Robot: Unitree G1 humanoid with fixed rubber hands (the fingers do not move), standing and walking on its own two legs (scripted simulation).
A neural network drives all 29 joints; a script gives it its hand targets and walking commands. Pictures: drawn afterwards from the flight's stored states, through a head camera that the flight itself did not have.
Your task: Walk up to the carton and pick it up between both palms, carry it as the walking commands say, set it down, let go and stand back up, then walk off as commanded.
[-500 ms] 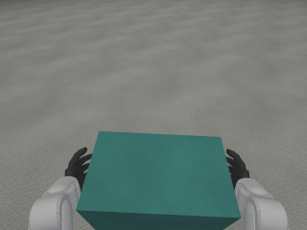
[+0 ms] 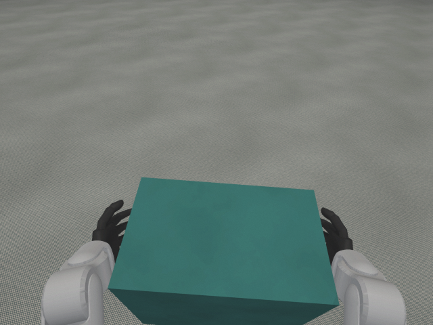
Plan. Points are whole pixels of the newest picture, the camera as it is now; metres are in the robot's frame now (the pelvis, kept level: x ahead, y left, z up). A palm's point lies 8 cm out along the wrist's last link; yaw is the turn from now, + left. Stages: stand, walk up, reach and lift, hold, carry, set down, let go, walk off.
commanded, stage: carry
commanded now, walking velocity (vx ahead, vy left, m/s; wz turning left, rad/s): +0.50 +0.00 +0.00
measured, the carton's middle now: (220, 263) +0.25 +0.01 +0.03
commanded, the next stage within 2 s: none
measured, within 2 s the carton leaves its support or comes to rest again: neither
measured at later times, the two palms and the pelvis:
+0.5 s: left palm (171, 126) +0.58 +0.14 +0.10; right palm (317, 136) +0.57 -0.23 +0.09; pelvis +0.34 -0.03 +0.01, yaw -2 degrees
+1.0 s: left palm (190, 101) +0.72 +0.11 +0.10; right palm (316, 106) +0.72 -0.27 +0.10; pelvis +0.47 -0.07 +0.03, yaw -1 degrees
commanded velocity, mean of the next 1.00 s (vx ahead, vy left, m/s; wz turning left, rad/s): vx -0.03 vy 0.00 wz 0.00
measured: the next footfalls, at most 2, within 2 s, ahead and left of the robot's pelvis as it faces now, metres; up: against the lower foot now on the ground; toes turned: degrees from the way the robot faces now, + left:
left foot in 0.50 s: +0.52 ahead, +0.05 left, +0.00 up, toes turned +8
right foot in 0.80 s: +0.50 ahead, -0.17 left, +0.00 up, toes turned -7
